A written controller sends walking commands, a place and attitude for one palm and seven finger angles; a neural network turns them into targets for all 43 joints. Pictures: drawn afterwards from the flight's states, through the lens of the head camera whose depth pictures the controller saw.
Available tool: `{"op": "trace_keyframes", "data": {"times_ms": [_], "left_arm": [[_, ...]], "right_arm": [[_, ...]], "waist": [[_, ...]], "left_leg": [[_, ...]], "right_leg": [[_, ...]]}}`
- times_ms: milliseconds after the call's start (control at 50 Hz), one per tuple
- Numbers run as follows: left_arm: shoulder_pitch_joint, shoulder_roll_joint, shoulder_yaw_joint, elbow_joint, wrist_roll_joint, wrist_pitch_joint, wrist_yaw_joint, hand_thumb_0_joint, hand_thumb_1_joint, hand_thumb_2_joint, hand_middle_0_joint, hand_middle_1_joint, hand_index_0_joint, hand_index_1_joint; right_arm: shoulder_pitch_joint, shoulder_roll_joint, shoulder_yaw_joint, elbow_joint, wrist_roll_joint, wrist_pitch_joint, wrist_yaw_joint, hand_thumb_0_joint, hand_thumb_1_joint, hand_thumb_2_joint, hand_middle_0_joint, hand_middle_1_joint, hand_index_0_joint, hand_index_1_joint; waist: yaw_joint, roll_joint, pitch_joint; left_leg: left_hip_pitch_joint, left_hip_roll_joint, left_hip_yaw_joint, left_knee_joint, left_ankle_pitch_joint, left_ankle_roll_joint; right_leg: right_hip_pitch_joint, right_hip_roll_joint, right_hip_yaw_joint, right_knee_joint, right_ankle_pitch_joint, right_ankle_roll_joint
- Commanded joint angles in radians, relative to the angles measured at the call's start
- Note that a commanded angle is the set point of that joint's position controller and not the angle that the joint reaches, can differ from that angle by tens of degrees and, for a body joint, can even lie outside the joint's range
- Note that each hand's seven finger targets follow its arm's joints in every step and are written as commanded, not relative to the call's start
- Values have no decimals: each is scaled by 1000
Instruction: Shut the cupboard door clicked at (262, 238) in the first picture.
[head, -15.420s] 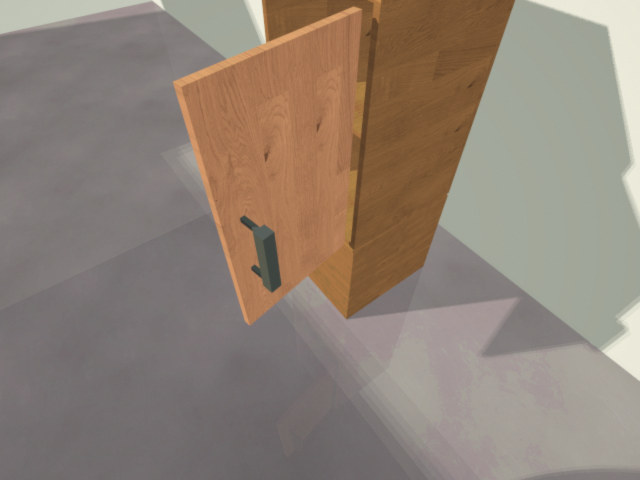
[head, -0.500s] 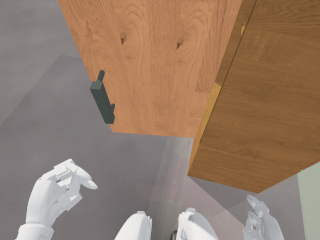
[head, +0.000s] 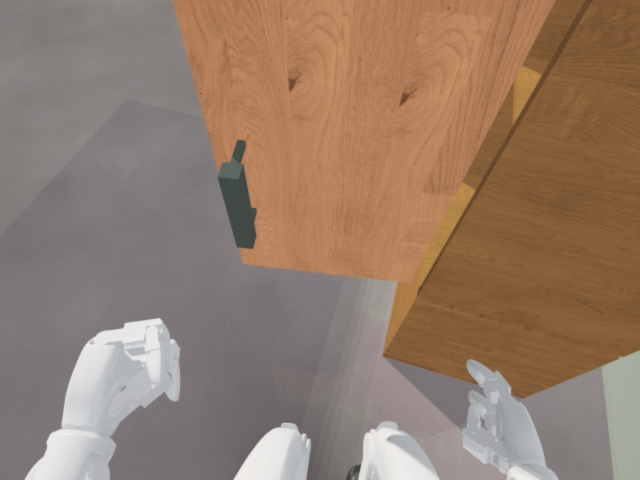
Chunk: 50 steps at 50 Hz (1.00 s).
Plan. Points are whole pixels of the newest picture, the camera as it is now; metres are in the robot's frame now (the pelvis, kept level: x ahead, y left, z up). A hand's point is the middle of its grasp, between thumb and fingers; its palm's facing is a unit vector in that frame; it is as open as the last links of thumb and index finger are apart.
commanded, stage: raise the hand and make a fist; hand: left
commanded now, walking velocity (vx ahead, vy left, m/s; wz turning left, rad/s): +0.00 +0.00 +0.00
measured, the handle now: (243, 197) +0.47 +0.16 +0.03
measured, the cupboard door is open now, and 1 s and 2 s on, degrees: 100 100 100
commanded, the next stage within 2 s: bring the fist close to the handle in 0.44 s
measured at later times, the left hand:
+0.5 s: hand (177, 372) +0.22 +0.18 +0.04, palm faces -0.03 -1.00 -0.02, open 3.1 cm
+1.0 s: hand (213, 323) +0.28 +0.16 +0.04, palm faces -0.04 -1.00 -0.02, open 3.1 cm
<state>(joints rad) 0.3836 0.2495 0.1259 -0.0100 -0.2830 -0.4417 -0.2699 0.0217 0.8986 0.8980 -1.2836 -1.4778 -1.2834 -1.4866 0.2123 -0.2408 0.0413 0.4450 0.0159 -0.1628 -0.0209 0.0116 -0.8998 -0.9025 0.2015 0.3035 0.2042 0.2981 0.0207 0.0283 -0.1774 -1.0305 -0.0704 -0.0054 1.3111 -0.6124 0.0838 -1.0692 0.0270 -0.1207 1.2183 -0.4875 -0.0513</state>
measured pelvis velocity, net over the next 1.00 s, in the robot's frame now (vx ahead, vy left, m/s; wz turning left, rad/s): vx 0.00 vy -0.02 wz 0.00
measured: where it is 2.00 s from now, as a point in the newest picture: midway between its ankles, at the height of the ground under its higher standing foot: outside the picture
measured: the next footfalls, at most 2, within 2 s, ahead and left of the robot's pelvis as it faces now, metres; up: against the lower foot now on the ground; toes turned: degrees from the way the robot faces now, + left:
none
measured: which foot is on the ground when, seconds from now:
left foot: down 0.00-1.00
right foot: down 0.00-1.00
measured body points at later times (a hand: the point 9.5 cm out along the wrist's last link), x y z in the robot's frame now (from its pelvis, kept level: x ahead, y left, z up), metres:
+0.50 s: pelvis +0.00 -0.01 +0.00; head +0.08 +0.01 +0.44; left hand +0.22 +0.23 +0.04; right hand +0.19 -0.24 -0.07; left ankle +0.01 +0.06 -0.62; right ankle +0.05 -0.10 -0.62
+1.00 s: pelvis +0.00 -0.02 +0.00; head +0.09 -0.01 +0.44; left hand +0.28 +0.21 +0.04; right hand +0.18 -0.25 -0.08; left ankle +0.01 +0.06 -0.62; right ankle +0.05 -0.10 -0.62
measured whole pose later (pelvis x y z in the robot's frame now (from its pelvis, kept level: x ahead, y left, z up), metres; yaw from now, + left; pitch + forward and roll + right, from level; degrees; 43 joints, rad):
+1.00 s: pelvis +0.00 -0.02 +0.00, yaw +0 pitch +20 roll -2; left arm 0.13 0.24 0.10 0.18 -0.24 -0.41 -0.20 0.02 0.90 0.90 -1.30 -1.50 -1.30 -1.50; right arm 0.23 -0.25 0.03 0.50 0.02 -0.12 -0.02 0.01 -0.90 -0.90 0.20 0.30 0.20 0.30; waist -0.01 0.03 -0.19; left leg -1.04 -0.06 0.00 1.29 -0.61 0.07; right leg -1.09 0.04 -0.12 1.22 -0.48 -0.07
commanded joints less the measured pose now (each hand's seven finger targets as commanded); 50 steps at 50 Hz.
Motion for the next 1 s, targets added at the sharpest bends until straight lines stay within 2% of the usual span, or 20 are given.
{"op": "trace_keyframes", "data": {"times_ms": [0, 40, 60, 100, 120, 160, 240, 280, 320, 360, 520, 560, 600, 680, 780, 840, 860, 900, 960, 980], "left_arm": [[-31, 96, 65, -187, -19, -57, -10, 0, 900, 900, -1300, -1500, -1300, -1500], [-31, 102, 71, -200, -23, -58, -10, 0, 900, 900, -1300, -1500, -1300, -1500], [-33, 119, 82, -203, -24, -56, -11, 0, 900, 900, -1300, -1500, -1300, -1500], [-17, 105, 74, -208, -25, -58, -9, 0, 900, 900, -1300, -1500, -1300, -1500], [-13, 108, 82, -211, -29, -59, -5, 0, 900, 900, -1300, -1500, -1300, -1500], [-3, 118, 91, -198, -28, -59, -1, 0, 900, 900, -1300, -1500, -1300, -1500], [-7, 99, 75, -191, -25, -70, 6, 0, 900, 900, -1300, -1500, -1300, -1500], [-22, 108, 78, -197, -24, -73, 6, 0, 900, 900, -1300, -1500, -1300, -1500], [-13, 104, 72, -193, -21, -75, 8, 0, 900, 900, -1300, -1500, -1300, -1500], [-26, 124, 85, -202, -24, -76, 8, 0, 900, 900, -1300, -1500, -1300, -1500], [-20, 108, 71, -197, -17, -79, 12, 0, 900, 900, -1300, -1500, -1300, -1500], [-80, 105, 49, -188, -12, -78, 15, 0, 900, 900, -1300, -1500, -1300, -1500], [-129, 95, 41, -168, -2, -81, 24, 0, 900, 900, -1300, -1500, -1300, -1500], [-220, 109, 49, -130, 5, -75, 34, 0, 900, 900, -1300, -1500, -1300, -1500], [-232, 120, 63, -107, 10, -47, 38, 0, 900, 900, -1300, -1500, -1300, -1500], [-268, 95, 44, -65, 16, -33, 50, 0, 900, 900, -1300, -1500, -1300, -1500], [-300, 116, 59, -44, 19, -30, 56, 0, 900, 900, -1300, -1500, -1300, -1500], [-366, 82, 24, -19, 28, -34, 66, 0, 900, 900, -1300, -1500, -1300, -1500], [-414, 108, 50, 17, 31, -47, 81, 0, 900, 900, -1300, -1500, -1300, -1500], [-438, 109, 50, 16, 38, -54, 85, 0, 900, 900, -1300, -1500, -1300, -1500]], "right_arm": [[-12, -154, -84, -134, 5, -41, -14, 0, -900, -900, 200, 300, 200, 300], [-13, -156, -87, -136, 8, -43, -15, 0, -900, -900, 200, 300, 200, 300], [-13, -157, -85, -137, 6, -44, -15, 0, -900, -900, 200, 300, 200, 300], [-7, -153, -88, -135, 8, -43, -14, 0, -900, -900, 200, 300, 200, 300], [-11, -152, -88, -134, 8, -44, -12, 0, -900, -900, 200, 300, 200, 300], [-11, -152, -90, -132, 7, -42, -14, 0, -900, -900, 200, 300, 200, 300], [-14, -150, -90, -129, 9, -39, -11, 0, -900, -900, 200, 300, 200, 300], [-15, -150, -90, -130, 8, -38, -13, 0, -900, -900, 200, 300, 200, 300], [-16, -149, -88, -130, 9, -38, -12, 0, -900, -900, 200, 300, 200, 300], [-15, -151, -86, -131, 6, -36, -14, 0, -900, -900, 200, 300, 200, 300], [-23, -142, -84, -130, 11, -32, -13, 0, -900, -900, 200, 300, 200, 300], [-19, -146, -80, -126, 7, -32, -16, 0, -900, -900, 200, 300, 200, 300], [-20, -144, -78, -117, 6, -33, -16, 0, -900, -900, 200, 300, 200, 300], [-22, -146, -76, -103, 6, -32, -17, 0, -900, -900, 200, 300, 200, 300], [-18, -142, -75, -103, 11, -19, -11, 0, -900, -900, 200, 300, 200, 300], [-19, -140, -73, -98, 11, -9, -6, 0, -900, -900, 200, 300, 200, 300], [-14, -145, -72, -94, 9, -3, -9, 0, -900, -900, 200, 300, 200, 300], [-20, -142, -72, -89, 9, -1, -6, 0, -900, -900, 200, 300, 200, 300], [-15, -149, -72, -80, 4, 3, -8, 0, -900, -900, 200, 300, 200, 300], [-17, -147, -73, -75, 5, 5, -6, 0, -900, -900, 200, 300, 200, 300]], "waist": [[-20, 36, -238], [-16, 33, -254], [-9, 61, -254], [-14, 33, -269], [-7, 44, -267], [-6, 20, -266], [-16, 21, -247], [-16, 11, -268], [-16, 34, -248], [-16, 23, -254], [-23, 18, -240], [-42, 20, -221], [-47, 15, -218], [-43, 20, -249], [-23, 19, -311], [-34, 7, -283], [-40, -9, -265], [-52, -4, -255], [-46, -12, -267], [-42, 6, -294]], "left_leg": [[141, 56, -130, -261, 317, -119], [144, 57, -135, -265, 314, -120], [153, 56, -139, -265, 356, -127], [156, 57, -128, -259, 369, -121], [148, 55, -128, -263, 360, -124], [133, 54, -123, -253, 373, -121], [106, 50, -110, -249, 321, -111], [96, 48, -104, -240, 319, -107], [95, 48, -102, -248, 300, -105], [85, 46, -102, -240, 304, -100], [66, 45, -86, -231, 268, -84], [61, 47, -89, -219, 259, -80], [54, 47, -90, -216, 239, -78], [41, 43, -85, -207, 213, -70], [60, 42, -72, -214, 293, -66], [46, 42, -67, -221, 275, -62], [38, 45, -71, -219, 269, -62], [37, 44, -69, -220, 233, -60], [31, 42, -68, -221, 233, -58], [48, 43, -69, -226, 247, -61]], "right_leg": [[200, 8, 58, -112, 118, 3], [209, 7, 60, -113, 116, 3], [208, 10, 60, -103, 135, -3], [224, 7, 61, -112, 147, 3], [228, 7, 62, -112, 139, 2], [243, 11, 66, -110, 152, -2], [239, 4, 74, -122, 124, 3], [256, 4, 81, -121, 128, 3], [249, 2, 84, -130, 111, 3], [264, 5, 89, -130, 120, -1], [275, -3, 107, -153, 94, 5], [249, 1, 107, -150, 92, 4], [237, -2, 108, -150, 73, 8], [248, -6, 124, -155, 50, 8], [323, -9, 131, -154, 147, 9], [319, -12, 134, -168, 136, 15], [314, -8, 132, -166, 129, 11], [287, -13, 137, -176, 91, 16], [305, -12, 141, -176, 92, 11], [305, -14, 139, -168, 109, 11]]}}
